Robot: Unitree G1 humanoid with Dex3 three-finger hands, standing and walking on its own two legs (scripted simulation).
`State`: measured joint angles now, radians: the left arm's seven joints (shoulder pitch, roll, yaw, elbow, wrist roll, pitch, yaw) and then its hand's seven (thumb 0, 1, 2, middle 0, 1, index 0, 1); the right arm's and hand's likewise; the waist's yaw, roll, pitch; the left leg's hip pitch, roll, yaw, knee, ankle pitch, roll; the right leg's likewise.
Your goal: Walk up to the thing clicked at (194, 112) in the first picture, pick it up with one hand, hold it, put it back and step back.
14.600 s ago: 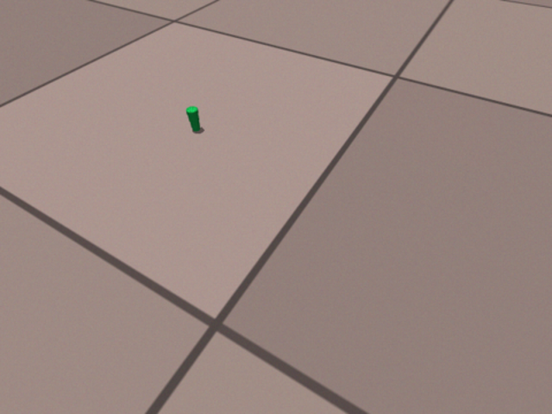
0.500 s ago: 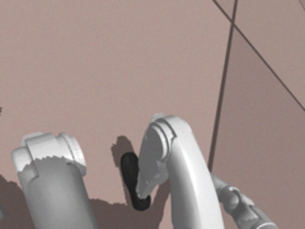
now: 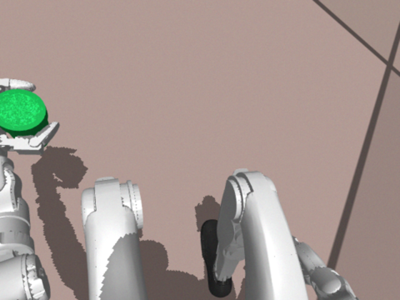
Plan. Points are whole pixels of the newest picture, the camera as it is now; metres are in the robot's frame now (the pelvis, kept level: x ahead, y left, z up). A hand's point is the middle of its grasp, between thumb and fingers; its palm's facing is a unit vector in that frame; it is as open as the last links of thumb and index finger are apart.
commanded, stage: settle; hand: left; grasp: from the side
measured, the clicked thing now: (28, 126) +0.42 +0.32 -0.10
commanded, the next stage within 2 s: lift in 1.12 s
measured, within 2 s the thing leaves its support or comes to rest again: neither
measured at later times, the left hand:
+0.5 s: hand (26, 96) +0.43 +0.30 +0.00, palm faces +0.32 -0.95 -0.05, open 9.1 cm
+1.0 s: hand (20, 85) +0.43 +0.30 +0.03, palm faces +0.33 -0.94 -0.04, open 9.1 cm
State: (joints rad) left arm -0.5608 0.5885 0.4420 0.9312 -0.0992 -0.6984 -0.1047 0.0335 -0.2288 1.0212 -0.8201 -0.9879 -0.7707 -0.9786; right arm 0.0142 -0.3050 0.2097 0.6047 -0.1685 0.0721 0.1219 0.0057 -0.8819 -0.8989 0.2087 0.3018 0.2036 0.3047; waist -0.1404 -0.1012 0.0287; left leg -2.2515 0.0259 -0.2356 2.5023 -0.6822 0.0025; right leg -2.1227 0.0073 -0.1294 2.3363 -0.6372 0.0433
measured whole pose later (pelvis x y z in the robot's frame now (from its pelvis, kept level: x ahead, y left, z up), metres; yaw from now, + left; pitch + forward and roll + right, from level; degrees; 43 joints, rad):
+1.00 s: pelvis +0.01 -0.02 +0.05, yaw +6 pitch +31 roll -6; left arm -0.63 0.45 0.49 0.91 -0.10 -0.57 -0.19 0.03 -0.23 1.03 -0.82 -0.98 -0.78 -0.97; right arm 0.10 -0.27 0.04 0.67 -0.09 0.03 0.06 0.01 -0.89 -0.90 0.21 0.30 0.20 0.30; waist -0.12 -0.02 -0.11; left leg -2.15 0.03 -0.12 2.28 -0.68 -0.02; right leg -2.10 -0.03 -0.05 2.22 -0.67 0.03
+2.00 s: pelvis +0.03 -0.01 +0.18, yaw +8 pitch +31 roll -4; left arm -0.36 0.31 0.35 0.45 -0.16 -0.34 -0.12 0.03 -0.24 1.04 -0.81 -1.01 -0.77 -0.99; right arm 0.13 -0.24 -0.01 0.61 0.01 0.00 -0.01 0.01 -0.91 -0.90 0.21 0.30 0.20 0.30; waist -0.05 0.02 -0.18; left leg -1.77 0.05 -0.08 1.89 -0.66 -0.02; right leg -1.72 -0.03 -0.04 1.83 -0.65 0.02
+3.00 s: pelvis +0.08 +0.00 +0.38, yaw +10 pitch +13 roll -2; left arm -0.11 0.19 0.15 0.37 -0.15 -0.33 -0.01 0.03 -0.24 1.04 -0.81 -1.02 -0.77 -0.99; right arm 0.23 -0.20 0.00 0.64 0.00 -0.05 -0.03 0.01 -0.91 -0.90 0.21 0.30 0.20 0.30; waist -0.03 0.01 -0.09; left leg -0.82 0.05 -0.02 1.09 -0.49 -0.02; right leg -0.78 -0.03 -0.04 1.04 -0.47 0.02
